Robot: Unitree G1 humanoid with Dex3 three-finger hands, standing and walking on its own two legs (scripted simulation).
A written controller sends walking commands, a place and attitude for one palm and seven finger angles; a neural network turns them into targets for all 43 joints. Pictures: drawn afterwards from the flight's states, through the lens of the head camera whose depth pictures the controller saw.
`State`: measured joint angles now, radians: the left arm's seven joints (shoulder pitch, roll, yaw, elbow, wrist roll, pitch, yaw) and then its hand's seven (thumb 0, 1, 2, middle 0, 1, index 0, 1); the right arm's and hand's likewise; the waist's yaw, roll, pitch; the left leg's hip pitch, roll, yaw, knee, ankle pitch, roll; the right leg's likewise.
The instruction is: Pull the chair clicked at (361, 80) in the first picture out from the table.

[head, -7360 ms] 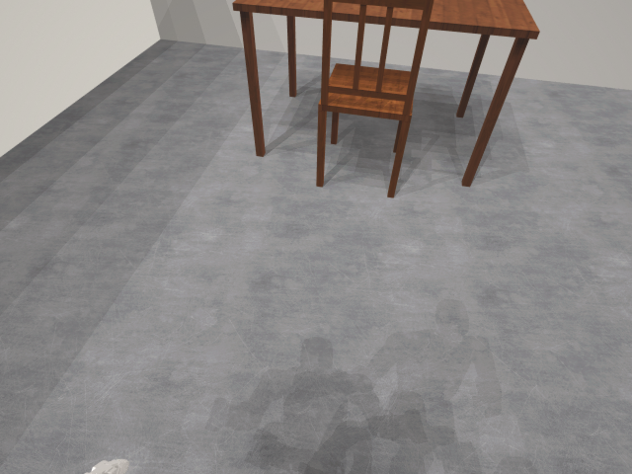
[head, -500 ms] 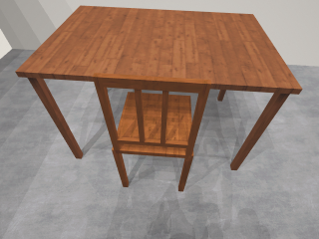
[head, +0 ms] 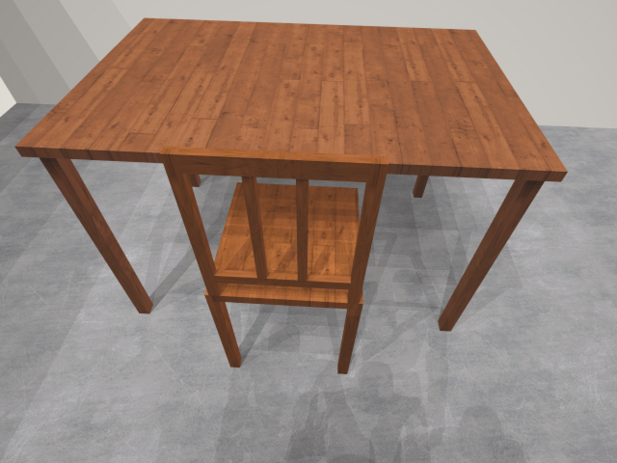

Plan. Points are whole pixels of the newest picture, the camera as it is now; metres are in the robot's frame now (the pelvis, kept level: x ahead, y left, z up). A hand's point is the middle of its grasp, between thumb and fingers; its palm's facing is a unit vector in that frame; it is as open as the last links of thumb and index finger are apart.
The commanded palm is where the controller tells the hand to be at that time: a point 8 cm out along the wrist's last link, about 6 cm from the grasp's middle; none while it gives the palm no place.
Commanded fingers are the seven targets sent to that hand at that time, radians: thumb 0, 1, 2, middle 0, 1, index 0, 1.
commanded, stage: look again from close up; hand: left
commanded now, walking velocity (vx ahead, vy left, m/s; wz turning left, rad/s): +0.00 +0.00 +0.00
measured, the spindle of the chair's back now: (256, 231) +0.55 +0.14 -0.09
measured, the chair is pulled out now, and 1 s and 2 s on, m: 0.00 0.00 0.00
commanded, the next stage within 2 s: shuffle to correct the standing spot in 0.60 s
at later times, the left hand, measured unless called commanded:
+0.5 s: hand out of the picture -0.01 +0.15 -0.17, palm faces +0.04 -0.98 -0.17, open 7.4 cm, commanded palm none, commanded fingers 0.00 0.90 0.90 -0.20 -0.30 -0.20 -0.30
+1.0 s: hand out of the picture -0.01 +0.14 -0.18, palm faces +0.06 -0.99 -0.16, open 7.4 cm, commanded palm none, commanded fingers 0.00 0.90 0.90 -0.20 -0.30 -0.20 -0.30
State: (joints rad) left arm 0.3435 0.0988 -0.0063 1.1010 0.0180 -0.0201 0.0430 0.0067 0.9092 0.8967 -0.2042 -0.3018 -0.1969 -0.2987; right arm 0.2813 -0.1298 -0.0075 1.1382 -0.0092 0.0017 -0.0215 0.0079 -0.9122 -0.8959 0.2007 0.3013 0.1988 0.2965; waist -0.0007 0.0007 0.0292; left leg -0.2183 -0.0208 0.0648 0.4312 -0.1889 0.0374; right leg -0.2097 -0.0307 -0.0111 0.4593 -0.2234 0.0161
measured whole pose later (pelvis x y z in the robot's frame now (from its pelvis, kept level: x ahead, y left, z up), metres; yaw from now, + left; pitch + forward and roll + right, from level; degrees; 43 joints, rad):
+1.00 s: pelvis +0.05 -0.01 +0.00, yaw +0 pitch +0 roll +1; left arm 0.41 0.12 0.02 1.12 0.03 -0.01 0.02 0.01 0.91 0.90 -0.20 -0.30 -0.20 -0.30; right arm 0.35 -0.12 -0.02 1.16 -0.02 0.00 -0.03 0.01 -0.91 -0.90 0.20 0.30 0.20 0.30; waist 0.00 -0.02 -0.01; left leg -0.19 -0.01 0.06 0.46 -0.28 0.02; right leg -0.20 -0.02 -0.01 0.51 -0.32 -0.01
